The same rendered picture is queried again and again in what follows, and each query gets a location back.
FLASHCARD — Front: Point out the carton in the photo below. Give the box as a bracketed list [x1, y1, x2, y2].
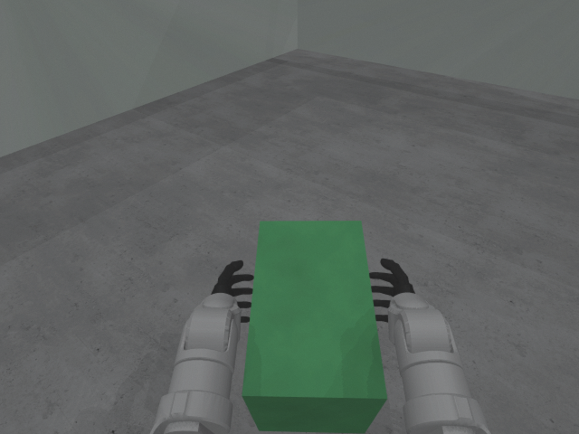
[242, 221, 387, 433]

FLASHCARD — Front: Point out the left robot forearm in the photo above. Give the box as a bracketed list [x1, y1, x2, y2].
[150, 293, 242, 434]

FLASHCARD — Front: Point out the robot left hand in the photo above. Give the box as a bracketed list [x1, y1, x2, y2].
[211, 260, 254, 323]

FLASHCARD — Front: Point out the right robot forearm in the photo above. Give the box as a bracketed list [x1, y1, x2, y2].
[388, 292, 491, 434]

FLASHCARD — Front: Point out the robot right hand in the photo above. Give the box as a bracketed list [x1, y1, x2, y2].
[369, 259, 415, 323]

